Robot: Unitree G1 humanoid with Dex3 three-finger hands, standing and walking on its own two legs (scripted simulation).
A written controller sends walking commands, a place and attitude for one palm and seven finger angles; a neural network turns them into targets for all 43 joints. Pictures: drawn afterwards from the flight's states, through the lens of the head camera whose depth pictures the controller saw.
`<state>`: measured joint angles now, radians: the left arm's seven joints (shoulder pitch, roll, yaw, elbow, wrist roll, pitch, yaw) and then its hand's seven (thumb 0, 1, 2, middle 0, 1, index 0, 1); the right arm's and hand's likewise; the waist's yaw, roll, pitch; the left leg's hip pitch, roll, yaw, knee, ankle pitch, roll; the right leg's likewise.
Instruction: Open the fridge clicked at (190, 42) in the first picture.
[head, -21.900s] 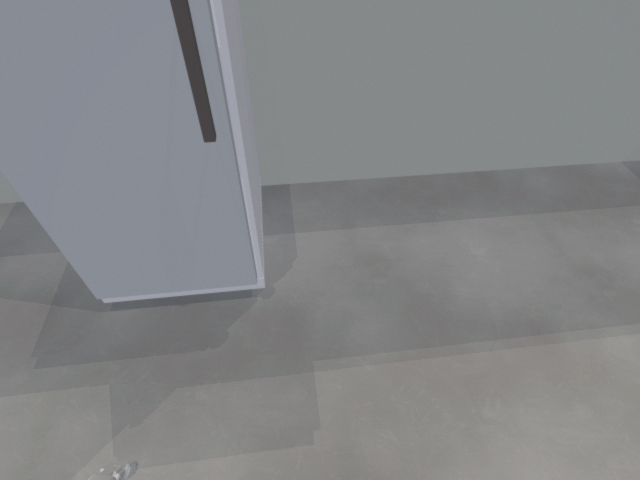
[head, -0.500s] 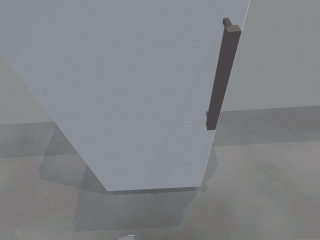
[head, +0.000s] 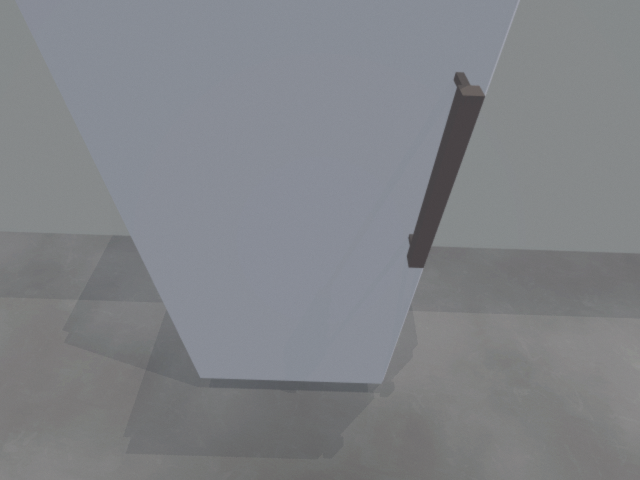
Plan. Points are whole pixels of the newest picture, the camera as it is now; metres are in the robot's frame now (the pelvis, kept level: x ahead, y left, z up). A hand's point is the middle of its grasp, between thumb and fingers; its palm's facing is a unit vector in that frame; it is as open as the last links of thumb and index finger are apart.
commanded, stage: come to a stop and stand still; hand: right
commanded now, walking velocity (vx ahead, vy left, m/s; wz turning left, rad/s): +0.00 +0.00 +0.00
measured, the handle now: (434, 184) +0.50 -0.13 +0.12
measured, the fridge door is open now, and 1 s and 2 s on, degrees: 0 0 0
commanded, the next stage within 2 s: look again from close up in 0.46 s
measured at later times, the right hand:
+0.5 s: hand out of the picture -0.05 -0.13 -0.18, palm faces +0.04 +0.99 -0.15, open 7.4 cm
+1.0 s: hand out of the picture +0.03 -0.17 -0.18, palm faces +0.01 +0.98 -0.19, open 7.4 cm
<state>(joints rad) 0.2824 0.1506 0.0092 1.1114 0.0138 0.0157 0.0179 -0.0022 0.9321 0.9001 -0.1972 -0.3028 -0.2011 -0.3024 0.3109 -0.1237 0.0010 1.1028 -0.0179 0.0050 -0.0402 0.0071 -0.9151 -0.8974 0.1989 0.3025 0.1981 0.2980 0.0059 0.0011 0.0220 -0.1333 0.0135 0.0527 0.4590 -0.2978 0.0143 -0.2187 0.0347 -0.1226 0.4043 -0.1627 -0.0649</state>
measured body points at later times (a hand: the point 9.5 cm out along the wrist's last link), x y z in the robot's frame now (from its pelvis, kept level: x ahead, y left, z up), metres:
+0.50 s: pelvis -0.01 +0.01 +0.00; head +0.00 +0.01 +0.45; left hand -0.04 +0.21 -0.17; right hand -0.05 -0.18 -0.16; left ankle -0.03 +0.11 -0.74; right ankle +0.04 -0.08 -0.74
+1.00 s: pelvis +0.02 +0.00 +0.00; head +0.02 +0.00 +0.45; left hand +0.03 +0.23 -0.16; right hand +0.03 -0.22 -0.16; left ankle -0.03 +0.11 -0.74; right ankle +0.04 -0.07 -0.74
